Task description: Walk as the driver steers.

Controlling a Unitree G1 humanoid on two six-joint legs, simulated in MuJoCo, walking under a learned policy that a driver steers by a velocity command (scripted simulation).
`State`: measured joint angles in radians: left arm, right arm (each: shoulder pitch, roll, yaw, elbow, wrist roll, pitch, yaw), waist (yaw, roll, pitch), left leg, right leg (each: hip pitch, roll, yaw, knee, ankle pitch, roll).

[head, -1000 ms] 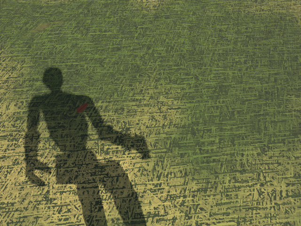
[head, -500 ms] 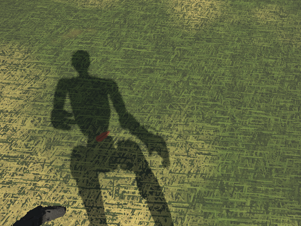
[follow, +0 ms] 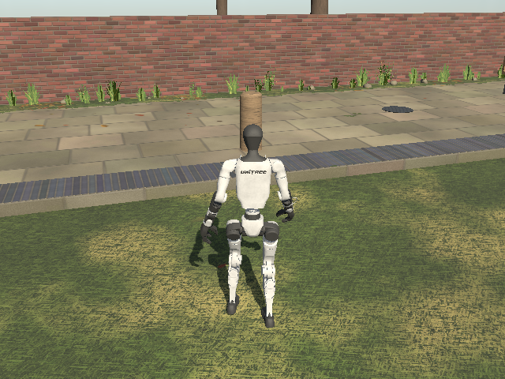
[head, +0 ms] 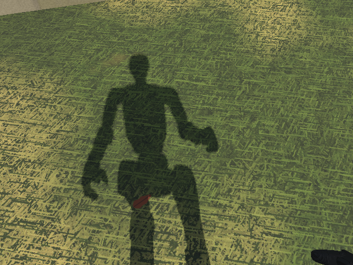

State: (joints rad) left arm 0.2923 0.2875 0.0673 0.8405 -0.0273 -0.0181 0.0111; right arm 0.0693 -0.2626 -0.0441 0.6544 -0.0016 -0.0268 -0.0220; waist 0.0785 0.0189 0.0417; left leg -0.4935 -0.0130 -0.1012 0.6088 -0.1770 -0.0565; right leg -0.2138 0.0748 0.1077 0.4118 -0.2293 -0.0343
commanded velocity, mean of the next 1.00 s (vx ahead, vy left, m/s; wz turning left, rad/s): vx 0.03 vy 0.00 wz -0.55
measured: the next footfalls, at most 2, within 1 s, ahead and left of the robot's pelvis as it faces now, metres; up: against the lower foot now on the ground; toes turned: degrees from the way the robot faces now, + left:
left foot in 0.06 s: +0.15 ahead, +0.12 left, +0.00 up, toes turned -7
right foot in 0.46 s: +0.06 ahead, -0.13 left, +0.00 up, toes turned -19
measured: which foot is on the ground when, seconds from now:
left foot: up 0.00-0.04, down 0.06-0.46, up 0.48-0.94, down 0.96-1.00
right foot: down 0.00-0.06, up 0.08-0.44, down 0.46-0.96, up 0.98-1.00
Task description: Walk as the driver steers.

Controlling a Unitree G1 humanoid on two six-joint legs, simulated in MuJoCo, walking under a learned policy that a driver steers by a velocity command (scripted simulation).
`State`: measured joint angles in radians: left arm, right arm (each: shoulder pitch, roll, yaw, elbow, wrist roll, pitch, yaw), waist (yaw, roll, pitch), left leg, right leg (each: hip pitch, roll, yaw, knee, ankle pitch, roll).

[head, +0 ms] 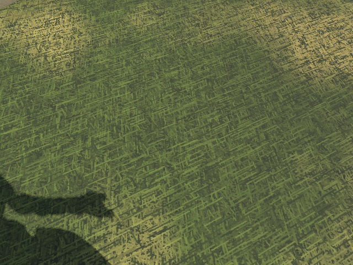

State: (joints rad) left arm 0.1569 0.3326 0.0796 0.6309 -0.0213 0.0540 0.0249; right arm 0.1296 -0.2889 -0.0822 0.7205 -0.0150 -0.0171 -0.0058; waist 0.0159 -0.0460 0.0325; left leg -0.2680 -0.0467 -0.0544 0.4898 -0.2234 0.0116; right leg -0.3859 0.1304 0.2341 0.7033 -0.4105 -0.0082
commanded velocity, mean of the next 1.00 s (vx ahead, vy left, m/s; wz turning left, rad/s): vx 0.12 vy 0.00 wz -0.60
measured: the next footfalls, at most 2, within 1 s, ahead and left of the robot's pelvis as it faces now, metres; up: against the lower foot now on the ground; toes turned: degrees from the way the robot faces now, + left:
right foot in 0.38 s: +0.00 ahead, -0.15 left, +0.00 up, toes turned -15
left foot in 0.86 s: +0.29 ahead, -0.04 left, +0.00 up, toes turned -35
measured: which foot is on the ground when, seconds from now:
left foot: down 0.00-0.38, up 0.40-0.84, down 0.86-1.00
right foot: up 0.00-0.36, down 0.38-0.86, up 0.88-1.00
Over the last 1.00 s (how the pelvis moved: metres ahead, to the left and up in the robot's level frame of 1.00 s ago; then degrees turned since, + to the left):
0.06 0.00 -0.01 -36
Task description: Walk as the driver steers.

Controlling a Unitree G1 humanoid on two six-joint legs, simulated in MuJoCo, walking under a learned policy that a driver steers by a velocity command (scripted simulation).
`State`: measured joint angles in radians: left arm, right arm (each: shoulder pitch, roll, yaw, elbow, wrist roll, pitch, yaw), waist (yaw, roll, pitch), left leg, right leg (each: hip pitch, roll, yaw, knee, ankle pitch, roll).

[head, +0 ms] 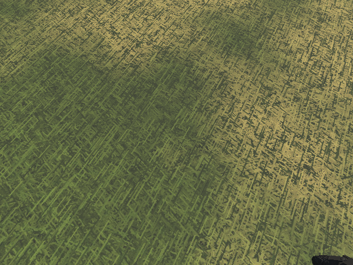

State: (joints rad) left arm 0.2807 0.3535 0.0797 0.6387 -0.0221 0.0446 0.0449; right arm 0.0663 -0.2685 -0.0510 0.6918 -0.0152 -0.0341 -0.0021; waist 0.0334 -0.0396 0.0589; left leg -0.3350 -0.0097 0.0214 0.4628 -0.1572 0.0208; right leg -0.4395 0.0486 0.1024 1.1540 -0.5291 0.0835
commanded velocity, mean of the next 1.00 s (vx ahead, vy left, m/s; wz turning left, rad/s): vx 0.25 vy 0.00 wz -0.21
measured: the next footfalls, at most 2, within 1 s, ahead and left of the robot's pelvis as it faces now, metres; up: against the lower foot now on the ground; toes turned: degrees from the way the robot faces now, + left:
right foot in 0.30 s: +0.08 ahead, -0.15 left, +0.00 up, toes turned -8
left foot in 0.76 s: +0.28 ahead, +0.07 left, +0.00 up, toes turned -8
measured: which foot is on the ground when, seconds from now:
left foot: down 0.00-0.30, up 0.32-0.74, down 0.76-1.00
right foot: up 0.00-0.28, down 0.30-0.76, up 0.78-1.00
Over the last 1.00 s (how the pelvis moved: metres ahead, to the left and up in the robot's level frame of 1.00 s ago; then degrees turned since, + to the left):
0.15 -0.07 0.00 -36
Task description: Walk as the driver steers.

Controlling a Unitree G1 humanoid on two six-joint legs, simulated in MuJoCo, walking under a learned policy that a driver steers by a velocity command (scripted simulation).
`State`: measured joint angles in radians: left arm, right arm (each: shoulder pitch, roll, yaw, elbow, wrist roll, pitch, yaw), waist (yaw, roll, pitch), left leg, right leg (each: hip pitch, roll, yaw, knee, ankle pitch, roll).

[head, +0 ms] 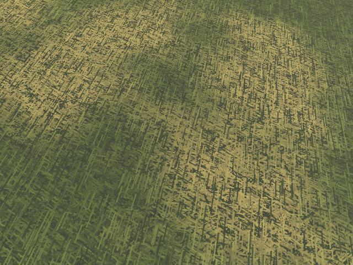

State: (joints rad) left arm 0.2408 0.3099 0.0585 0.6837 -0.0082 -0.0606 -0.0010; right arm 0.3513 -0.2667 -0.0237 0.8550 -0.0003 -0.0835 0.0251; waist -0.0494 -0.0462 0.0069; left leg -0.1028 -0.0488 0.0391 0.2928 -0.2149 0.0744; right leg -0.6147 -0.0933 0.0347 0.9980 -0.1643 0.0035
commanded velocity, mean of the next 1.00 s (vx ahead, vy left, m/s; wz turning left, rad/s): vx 0.49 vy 0.00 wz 0.28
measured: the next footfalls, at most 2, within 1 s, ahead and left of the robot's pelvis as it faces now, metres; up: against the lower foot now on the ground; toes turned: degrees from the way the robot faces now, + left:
right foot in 0.28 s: +0.36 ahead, -0.13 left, +0.00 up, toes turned -1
left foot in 0.82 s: +0.62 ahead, +0.14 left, +0.00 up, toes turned +17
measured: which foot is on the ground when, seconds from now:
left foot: down 0.00-0.28, up 0.30-0.80, down 0.82-1.00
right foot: up 0.00-0.26, down 0.28-0.84, up 0.86-1.00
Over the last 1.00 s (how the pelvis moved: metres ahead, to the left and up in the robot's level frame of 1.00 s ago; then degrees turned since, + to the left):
0.26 0.00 0.01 -10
